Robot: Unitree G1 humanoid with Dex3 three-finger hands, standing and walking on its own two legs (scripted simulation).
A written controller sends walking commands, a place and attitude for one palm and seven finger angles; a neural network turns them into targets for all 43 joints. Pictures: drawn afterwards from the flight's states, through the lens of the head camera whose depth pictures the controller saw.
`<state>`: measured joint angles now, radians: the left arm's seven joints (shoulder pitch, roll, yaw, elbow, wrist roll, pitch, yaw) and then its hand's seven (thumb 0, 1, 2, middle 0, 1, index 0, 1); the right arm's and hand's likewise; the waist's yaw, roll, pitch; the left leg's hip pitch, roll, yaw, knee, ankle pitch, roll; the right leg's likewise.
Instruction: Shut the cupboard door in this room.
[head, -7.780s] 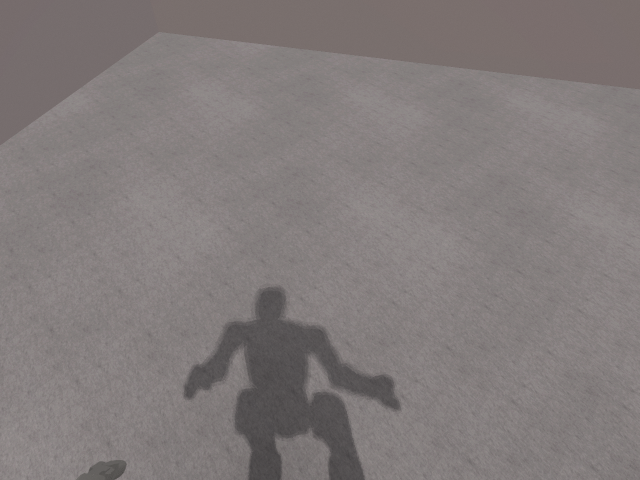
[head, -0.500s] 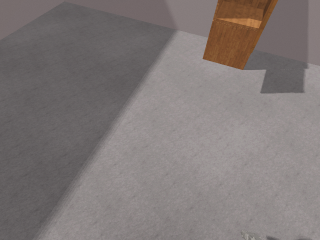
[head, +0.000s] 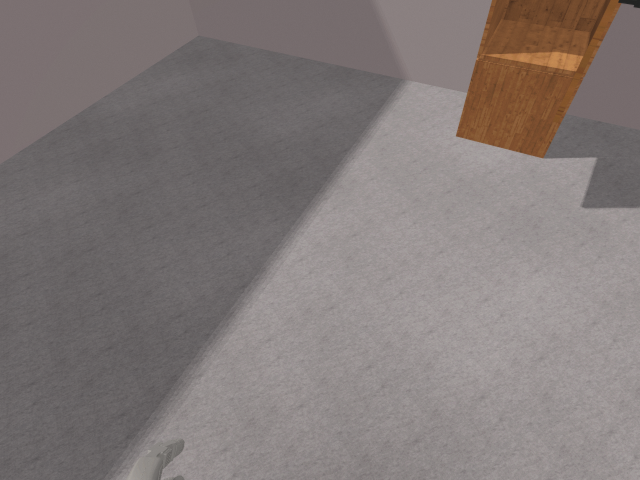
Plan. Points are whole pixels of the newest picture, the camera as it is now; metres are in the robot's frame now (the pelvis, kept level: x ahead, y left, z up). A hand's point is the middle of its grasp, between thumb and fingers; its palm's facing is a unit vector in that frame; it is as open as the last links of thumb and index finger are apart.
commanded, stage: turn or walk to find it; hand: left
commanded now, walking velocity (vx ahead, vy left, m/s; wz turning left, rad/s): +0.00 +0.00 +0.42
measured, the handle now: out of the picture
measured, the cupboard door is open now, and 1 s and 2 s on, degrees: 85 85 85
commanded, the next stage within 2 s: stand and wait in 0.04 s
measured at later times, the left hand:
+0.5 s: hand out of the picture -0.04 +0.23 -0.17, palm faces +0.17 -0.96 -0.21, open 7.4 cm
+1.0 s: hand out of the picture -0.04 +0.21 -0.16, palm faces +0.32 -0.92 -0.24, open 7.4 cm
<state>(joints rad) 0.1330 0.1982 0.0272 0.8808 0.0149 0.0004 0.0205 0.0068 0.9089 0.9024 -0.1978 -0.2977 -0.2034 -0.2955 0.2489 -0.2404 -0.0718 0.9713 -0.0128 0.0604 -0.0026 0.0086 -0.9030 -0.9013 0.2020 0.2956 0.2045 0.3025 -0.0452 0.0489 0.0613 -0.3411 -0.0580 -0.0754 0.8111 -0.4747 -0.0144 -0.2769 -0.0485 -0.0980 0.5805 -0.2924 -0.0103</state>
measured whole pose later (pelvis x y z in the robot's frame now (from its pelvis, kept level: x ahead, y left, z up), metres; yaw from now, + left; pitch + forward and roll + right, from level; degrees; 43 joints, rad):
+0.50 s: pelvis -0.01 +0.04 +0.01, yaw +6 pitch -1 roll +0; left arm 0.28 0.22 0.04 1.09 0.01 0.06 0.03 0.01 0.91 0.90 -0.20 -0.30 -0.20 -0.30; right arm 0.16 -0.15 -0.02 1.03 -0.01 0.01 -0.03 0.00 -0.92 -0.90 0.20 0.30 0.20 0.30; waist 0.03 -0.04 0.05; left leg -0.19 0.01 0.04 0.47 -0.27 0.02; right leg -0.32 -0.08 -0.08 0.83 -0.48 0.05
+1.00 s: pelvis -0.04 +0.02 +0.01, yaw +18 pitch +0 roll +1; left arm 0.22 0.18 0.03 0.96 0.03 0.01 0.02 0.01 0.91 0.90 -0.20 -0.30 -0.21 -0.30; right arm 0.21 -0.24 -0.07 1.01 -0.01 0.08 0.01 0.01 -0.91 -0.90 0.20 0.30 0.20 0.30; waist -0.01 0.01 0.07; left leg -0.40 0.03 0.02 0.94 -0.44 -0.06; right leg -0.21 -0.11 -0.19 0.51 -0.28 0.00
